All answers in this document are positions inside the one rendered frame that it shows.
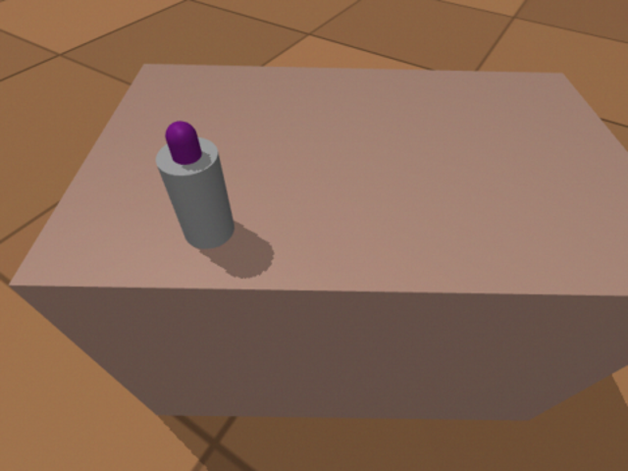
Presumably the bottle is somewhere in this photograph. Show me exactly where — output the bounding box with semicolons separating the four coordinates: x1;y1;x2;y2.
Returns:
156;121;235;249

